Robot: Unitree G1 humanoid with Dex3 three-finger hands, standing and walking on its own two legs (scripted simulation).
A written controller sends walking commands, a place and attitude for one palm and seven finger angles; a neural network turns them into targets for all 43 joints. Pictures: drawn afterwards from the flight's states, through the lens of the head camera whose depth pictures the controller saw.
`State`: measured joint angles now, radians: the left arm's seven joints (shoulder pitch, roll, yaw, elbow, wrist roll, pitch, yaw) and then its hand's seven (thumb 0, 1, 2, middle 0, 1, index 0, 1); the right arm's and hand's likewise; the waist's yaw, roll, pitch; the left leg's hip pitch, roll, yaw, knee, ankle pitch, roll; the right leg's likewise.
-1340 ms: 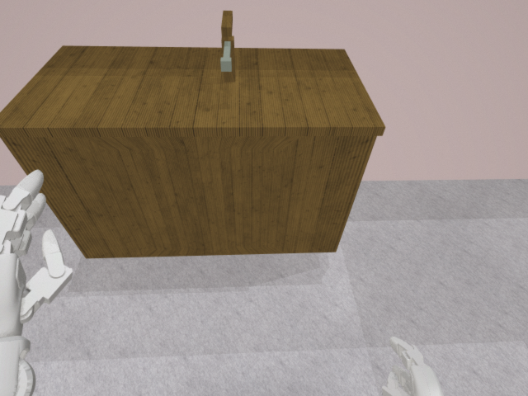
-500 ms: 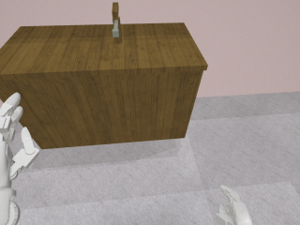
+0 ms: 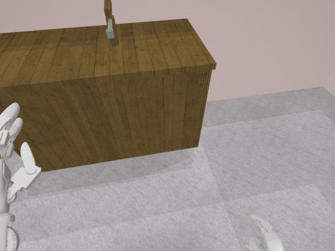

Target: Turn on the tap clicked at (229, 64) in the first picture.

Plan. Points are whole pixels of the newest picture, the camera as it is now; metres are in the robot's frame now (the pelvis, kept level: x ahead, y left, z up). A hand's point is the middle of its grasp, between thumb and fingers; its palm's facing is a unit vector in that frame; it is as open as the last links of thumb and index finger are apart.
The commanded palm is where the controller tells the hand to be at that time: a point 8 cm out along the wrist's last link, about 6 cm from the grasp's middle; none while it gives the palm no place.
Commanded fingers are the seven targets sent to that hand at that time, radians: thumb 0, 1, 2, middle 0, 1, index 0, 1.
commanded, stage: turn to face it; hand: left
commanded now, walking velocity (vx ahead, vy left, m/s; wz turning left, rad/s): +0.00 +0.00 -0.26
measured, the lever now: (110, 33) +0.87 +0.29 +0.11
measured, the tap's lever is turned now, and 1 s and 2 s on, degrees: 0 0 0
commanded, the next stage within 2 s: take the last steps up to it in 0.10 s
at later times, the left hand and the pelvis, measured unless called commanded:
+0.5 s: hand (59, 154) +0.24 +0.20 +0.18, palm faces +0.28 -0.88 -0.39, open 7.4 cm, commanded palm +0.19 +0.26 +0.19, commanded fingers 0.00 0.90 0.90 -0.20 -0.30 -0.20 -0.30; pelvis +0.00 +0.00 +0.01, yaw -7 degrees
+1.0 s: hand (97, 122) +0.32 +0.16 +0.18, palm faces +0.27 -0.85 -0.45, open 7.4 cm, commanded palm +0.26 +0.22 +0.19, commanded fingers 0.00 0.90 0.90 -0.20 -0.30 -0.20 -0.30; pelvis +0.07 -0.04 +0.01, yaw -7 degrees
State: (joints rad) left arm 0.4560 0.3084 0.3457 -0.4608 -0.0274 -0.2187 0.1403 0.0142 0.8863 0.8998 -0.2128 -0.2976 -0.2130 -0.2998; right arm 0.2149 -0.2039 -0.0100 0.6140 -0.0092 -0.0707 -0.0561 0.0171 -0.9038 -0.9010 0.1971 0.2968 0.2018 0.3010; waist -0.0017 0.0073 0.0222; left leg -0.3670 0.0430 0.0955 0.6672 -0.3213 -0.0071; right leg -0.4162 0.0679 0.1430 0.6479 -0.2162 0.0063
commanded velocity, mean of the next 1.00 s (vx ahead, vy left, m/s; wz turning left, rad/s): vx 0.25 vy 0.04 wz -0.02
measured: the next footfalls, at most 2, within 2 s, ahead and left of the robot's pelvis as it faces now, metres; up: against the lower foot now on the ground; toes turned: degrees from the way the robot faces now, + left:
right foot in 0.26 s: +0.05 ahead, -0.11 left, +0.00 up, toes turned -5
left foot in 0.52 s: +0.07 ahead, +0.11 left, +0.00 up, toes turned -1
